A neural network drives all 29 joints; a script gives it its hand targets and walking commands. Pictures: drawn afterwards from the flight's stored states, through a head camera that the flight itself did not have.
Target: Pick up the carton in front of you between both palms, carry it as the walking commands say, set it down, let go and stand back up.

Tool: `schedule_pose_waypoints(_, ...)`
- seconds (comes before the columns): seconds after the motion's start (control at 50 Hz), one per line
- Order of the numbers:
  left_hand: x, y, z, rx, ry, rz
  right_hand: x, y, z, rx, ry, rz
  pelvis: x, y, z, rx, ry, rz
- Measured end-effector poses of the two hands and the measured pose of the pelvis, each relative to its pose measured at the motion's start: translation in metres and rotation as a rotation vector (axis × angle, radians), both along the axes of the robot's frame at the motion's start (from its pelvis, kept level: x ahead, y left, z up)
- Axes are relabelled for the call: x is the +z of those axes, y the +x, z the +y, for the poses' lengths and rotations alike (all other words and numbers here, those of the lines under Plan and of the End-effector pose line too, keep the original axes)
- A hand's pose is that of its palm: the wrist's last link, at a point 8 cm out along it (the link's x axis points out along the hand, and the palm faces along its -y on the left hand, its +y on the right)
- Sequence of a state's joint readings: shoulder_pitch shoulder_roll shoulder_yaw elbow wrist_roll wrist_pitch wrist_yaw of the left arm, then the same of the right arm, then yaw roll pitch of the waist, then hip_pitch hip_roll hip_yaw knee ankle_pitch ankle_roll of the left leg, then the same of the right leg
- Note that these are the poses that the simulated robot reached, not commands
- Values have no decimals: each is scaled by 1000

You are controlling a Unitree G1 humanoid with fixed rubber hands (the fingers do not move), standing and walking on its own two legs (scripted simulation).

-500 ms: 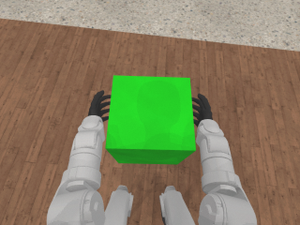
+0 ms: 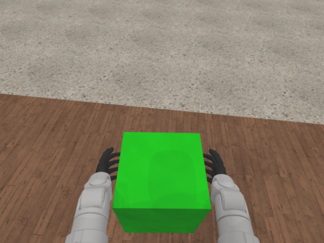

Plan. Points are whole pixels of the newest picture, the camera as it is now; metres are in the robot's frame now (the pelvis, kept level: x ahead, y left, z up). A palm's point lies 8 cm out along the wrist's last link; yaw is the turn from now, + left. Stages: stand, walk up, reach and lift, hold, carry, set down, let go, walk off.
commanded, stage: reach and lift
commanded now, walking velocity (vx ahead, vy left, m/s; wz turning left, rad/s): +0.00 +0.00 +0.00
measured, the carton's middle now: (160, 185) +0.31 +0.00 -0.07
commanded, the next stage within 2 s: hold in 1.12 s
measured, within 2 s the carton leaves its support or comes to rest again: neither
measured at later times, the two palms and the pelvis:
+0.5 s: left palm (99, 174) +0.29 +0.15 +0.04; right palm (223, 176) +0.29 -0.15 +0.04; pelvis -0.01 +0.00 +0.01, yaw +0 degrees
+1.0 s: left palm (98, 170) +0.29 +0.15 +0.05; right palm (224, 172) +0.29 -0.15 +0.05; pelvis +0.01 +0.00 +0.02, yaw +0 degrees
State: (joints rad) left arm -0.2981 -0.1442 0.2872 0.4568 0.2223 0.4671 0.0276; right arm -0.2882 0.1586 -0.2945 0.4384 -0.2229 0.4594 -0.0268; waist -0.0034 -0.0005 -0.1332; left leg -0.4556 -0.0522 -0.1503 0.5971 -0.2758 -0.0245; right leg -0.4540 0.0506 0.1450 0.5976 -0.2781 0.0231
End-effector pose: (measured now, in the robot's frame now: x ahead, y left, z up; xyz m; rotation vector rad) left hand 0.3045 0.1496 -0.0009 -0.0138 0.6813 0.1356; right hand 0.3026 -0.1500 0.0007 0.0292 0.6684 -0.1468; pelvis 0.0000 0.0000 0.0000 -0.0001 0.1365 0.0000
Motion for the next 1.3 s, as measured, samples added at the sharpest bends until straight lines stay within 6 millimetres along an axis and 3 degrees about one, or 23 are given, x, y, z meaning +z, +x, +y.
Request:
schedule_pose_waypoints(0.18, 35, -15, -1, -16, 26, -5, 35, -13, -1, 28, -29, -5, 12, 0, 0, -2, 0, -147)
schedule_pose_waypoints(0.44, 37, -18, 0, -15, 25, 11, 37, -17, 0, 26, -30, 11, 11, -13, 0, -3, 0, -192)
schedule_pose_waypoints(0.92, 48, -11, 0, -30, 46, 11, 48, -9, 0, 42, -52, 12, 18, 6, 1, -4, -1, -207)
schedule_pose_waypoints(1.14, 54, -13, 0, -30, 46, 5, 54, -12, 0, 41, -52, 6, 18, 6, 1, -3, -1, -223)
schedule_pose_waypoints(1.3, 69, -18, 0, -27, 43, -27, 70, -17, 0, 37, -51, -25, 19, 3, 1, -4, -1, -245)
